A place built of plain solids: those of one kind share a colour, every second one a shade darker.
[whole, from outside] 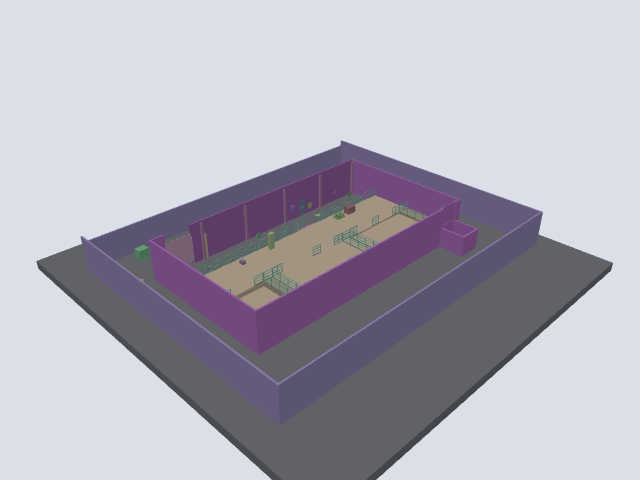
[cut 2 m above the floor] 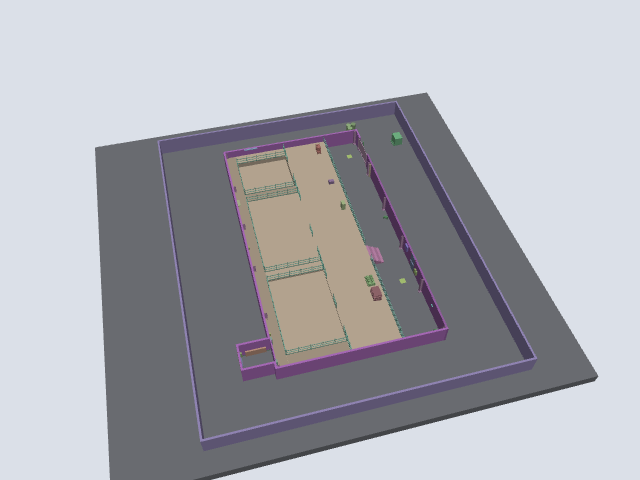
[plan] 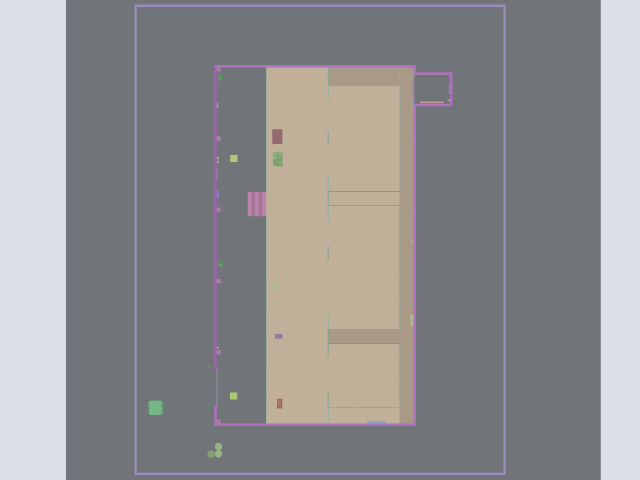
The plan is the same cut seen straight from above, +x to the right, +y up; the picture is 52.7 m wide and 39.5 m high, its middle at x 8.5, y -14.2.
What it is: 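A works' hall with a railed raised floor and openings in the rail; one tall room; a strip of floor behind the doors, a deck 1.09 m over it that fills the rest, and 3 sunk grounds in the deck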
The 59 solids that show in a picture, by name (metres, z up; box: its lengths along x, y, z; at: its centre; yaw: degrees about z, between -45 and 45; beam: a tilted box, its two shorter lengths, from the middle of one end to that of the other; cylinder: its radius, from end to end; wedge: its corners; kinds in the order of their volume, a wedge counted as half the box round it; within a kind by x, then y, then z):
{
 "raised_floor_bank_1": {"box": [5.15, 29.3, 1.14], "at": [6.62, -14.65, 0.52]},
 "raised_floor_bank_2": {"box": [5.85, 1.35, 1.14], "at": [12.12, -28.62, 0.52]},
 "raised_floor_bank_3": {"box": [5.85, 5.2, 0.59], "at": [12.12, -25.35, 0.24]},
 "raised_floor_bank_4": {"box": [5.85, 1.2, 1.14], "at": [12.12, -22.15, 0.52]},
 "raised_floor_bank_5": {"box": [5.85, 10.15, 1.14], "at": [12.12, -16.48, 0.52]},
 "raised_floor_bank_6": {"box": [5.85, 1.2, 1.14], "at": [12.12, -10.8, 0.52]},
 "raised_floor_bank_7": {"box": [5.85, 8.7, 0.96], "at": [12.12, -5.85, 0.43]},
 "raised_floor_bank_8": {"box": [5.85, 1.5, 1.14], "at": [12.12, -0.75, 0.52]},
 "raised_floor_bank_9": {"box": [1.15, 29.3, 1.14], "at": [15.62, -14.65, 0.52]},
 "yard_bound_1": {"box": [0.2, 38.73, 3.44], "at": [-6.67, -14.18, 1.67]},
 "yard_bound_2": {"box": [30.56, 0.2, 4.14], "at": [8.51, -33.45, 2.02]},
 "yard_bound_3": {"box": [30.56, 0.2, 4.14], "at": [8.51, 5.08, 2.02]},
 "yard_bound_4": {"box": [0.2, 38.73, 4.14], "at": [23.69, -14.18, 2.02]},
 "wall_1": {"box": [0.2, 1.66, 4.75], "at": [-0.1, -28.68, 2.33]},
 "wall_2": {"box": [0.2, 25.06, 4.75], "at": [-0.1, -12.32, 2.33]},
 "wall_3": {"box": [16.6, 0.2, 4.75], "at": [8.1, -29.4, 2.33]},
 "wall_4": {"box": [16.6, 0.2, 4.75], "at": [8.1, 0.1, 2.33]},
 "wall_5": {"box": [0.06, 2.52, 4.75], "at": [16.17, -1.8, 2.33]},
 "wall_6": {"box": [0.06, 2.4, 2.45], "at": [16.23, -1.8, 1.18]},
 "wall_7": {"box": [0.2, 26.5, 4.75], "at": [16.3, -16.25, 2.33]},
 "wall_8": {"box": [0.2, 0.8, 4.75], "at": [16.3, -0.2, 2.33]},
 "wall_9": {"box": [3.2, 0.2, 2.45], "at": [17.8, -3.1, 1.18]},
 "wall_10": {"box": [3.2, 0.2, 2.45], "at": [17.8, -0.5, 1.18]},
 "wall_11": {"box": [0.2, 2.8, 2.45], "at": [19.3, -1.8, 1.18]},
 "door_landing_1": {"box": [0.9, 2.0, 0.23], "at": [3.0, -11.25, 0.07]},
 "door_landing_2": {"box": [0.9, 2.0, 0.41], "at": [3.3, -11.25, 0.16]},
 "door_landing_3": {"box": [0.9, 2.0, 0.6], "at": [3.6, -11.25, 0.25]},
 "door_landing_4": {"box": [0.9, 2.0, 0.78], "at": [3.9, -11.25, 0.34]},
 "door_landing_5": {"box": [0.6, 2.0, 0.96], "at": [4.05, -11.25, 0.43]},
 "beyond_tote_tank_1": {"box": [0.94, 1.18, 1.02], "at": [-5.03, -28.01, 0.63], "yaw": 1.6},
 "beyond_drums_1": {"cylinder": 0.3, "from": [-0.47, -31.83, -0.06], "to": [-0.47, -31.83, 0.87]},
 "beyond_drums_2": {"cylinder": 0.3, "from": [0.15, -31.8, -0.06], "to": [0.15, -31.8, 0.87]},
 "beyond_drums_3": {"cylinder": 0.3, "from": [0.15, -31.2, -0.06], "to": [0.15, -31.2, 0.87]},
 "pallet_stack_1": {"box": [0.76, 1.14, 0.86], "at": [4.99, -5.71, 1.47]},
 "tote_stack_1": {"box": [0.4, 0.6, 1.92], "at": [4.87, -17.98, 2.05]},
 "sectional_door_1": {"box": [0.042, 3.08, 3.37], "at": [0.01, -26.35, 2.04]},
 "radiator_1": {"box": [1.98, 0.14, 0.76], "at": [17.7, -2.88, 0.49]},
 "deck_rail_1": {"box": [0.05, 4.2, 0.05], "at": [4.08, -3.2, 1.79]},
 "deck_rail_2": {"box": [5.85, 0.05, 0.05], "at": [12.12, -27.98, 1.79]},
 "deck_rail_3": {"box": [5.85, 0.05, 0.05], "at": [12.12, -22.72, 1.79]},
 "deck_rail_4": {"box": [5.85, 0.05, 0.05], "at": [12.12, -21.58, 1.79]},
 "deck_rail_5": {"box": [5.85, 0.05, 0.05], "at": [12.12, -11.37, 1.79]},
 "deck_rail_6": {"box": [5.85, 0.024, 0.1], "at": [12.12, -10.23, 1.14]},
 "deck_rail_7": {"box": [5.85, 0.05, 0.05], "at": [12.12, -10.23, 1.79]},
 "deck_rail_8": {"box": [5.85, 0.024, 0.1], "at": [12.12, -1.47, 1.14]},
 "deck_rail_9": {"box": [5.85, 0.05, 0.05], "at": [12.12, -1.47, 1.48]},
 "deck_rail_10": {"box": [5.85, 0.05, 0.05], "at": [12.12, -1.47, 1.79]},
 "pallet_load_1": {"box": [0.49, 1.2, 0.2], "at": [5.17, -7.55, 1.14]},
 "steel_column_1": {"box": [0.014, 0.26, 4.55], "at": [0.02, -23.44, 2.23]},
 "steel_column_2": {"box": [0.014, 0.26, 4.55], "at": [0.26, -23.44, 2.23]},
 "steel_column_3": {"box": [0.014, 0.26, 4.55], "at": [0.26, -17.58, 2.23]},
 "steel_column_4": {"box": [0.014, 0.26, 4.55], "at": [0.26, -11.72, 2.23]},
 "steel_column_5": {"box": [0.014, 0.26, 4.55], "at": [0.26, -5.86, 2.23]},
 "steel_column_6": {"box": [0.014, 0.26, 4.55], "at": [0.26, -0.14, 2.23]},
 "door_leaf_1": {"box": [0.044, 1.0, 2.15], "at": [0.0, -8.8, 1.02]},
 "downpipe_1": {"box": [0.2, 0.14, 3.05], "at": [0.1, -23.07, 1.49]},
 "signing_shelf_1": {"box": [0.3, 0.9, 0.26], "at": [16.05, -20.82, 2.04]},
 "access_cover_1": {"box": [0.6, 0.6, 0.06], "at": [1.4, -27.04, -0.02]},
 "access_cover_2": {"box": [0.6, 0.6, 0.06], "at": [1.41, -7.5, -0.02]}
}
